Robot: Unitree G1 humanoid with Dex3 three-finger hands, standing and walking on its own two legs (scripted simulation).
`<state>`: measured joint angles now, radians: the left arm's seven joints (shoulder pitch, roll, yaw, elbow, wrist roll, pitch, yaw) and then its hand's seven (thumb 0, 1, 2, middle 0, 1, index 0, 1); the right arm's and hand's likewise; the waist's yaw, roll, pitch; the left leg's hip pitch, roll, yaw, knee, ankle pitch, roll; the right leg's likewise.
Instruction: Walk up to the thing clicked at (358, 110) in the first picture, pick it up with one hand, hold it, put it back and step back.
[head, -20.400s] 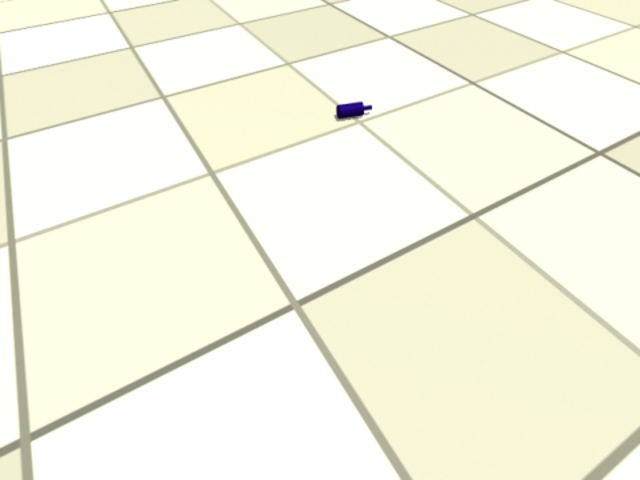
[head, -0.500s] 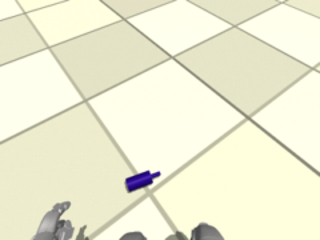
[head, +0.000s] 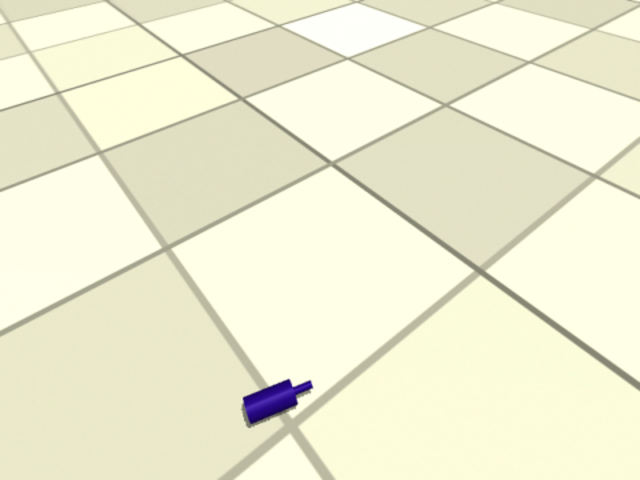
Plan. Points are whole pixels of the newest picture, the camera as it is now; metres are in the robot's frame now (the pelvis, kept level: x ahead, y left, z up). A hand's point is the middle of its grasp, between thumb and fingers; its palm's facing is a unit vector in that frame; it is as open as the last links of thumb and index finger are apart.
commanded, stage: walk up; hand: left
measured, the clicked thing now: (279, 397) +0.49 +0.17 -0.72
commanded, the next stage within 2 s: stand in 0.38 s
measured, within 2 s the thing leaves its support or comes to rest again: neither
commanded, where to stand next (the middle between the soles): +0.06 +0.00 m, yaw +0 degrees
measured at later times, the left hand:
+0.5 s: hand out of the picture +0.07 +0.28 -0.14, palm faces +0.01 -0.95 -0.32, open 7.4 cm
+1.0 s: hand out of the picture +0.07 +0.27 -0.13, palm faces -0.01 -0.94 -0.34, open 7.4 cm
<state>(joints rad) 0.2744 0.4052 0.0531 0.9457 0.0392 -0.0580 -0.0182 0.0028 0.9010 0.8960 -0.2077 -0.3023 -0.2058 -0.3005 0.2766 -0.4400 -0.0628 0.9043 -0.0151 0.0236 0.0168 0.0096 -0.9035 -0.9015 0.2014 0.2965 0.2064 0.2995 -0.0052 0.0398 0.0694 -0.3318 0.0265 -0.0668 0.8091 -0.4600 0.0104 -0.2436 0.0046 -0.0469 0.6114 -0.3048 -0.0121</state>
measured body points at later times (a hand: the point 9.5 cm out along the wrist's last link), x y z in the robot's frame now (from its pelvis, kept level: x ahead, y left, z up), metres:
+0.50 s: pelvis +0.00 +0.02 +0.01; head +0.01 +0.03 +0.46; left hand +0.07 +0.33 -0.12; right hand +0.11 -0.27 -0.11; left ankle +0.05 +0.15 -0.72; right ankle +0.02 -0.12 -0.72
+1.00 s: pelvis +0.01 +0.02 +0.02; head +0.01 +0.02 +0.47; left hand +0.07 +0.32 -0.11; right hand +0.10 -0.28 -0.11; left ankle +0.05 +0.15 -0.72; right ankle +0.02 -0.12 -0.72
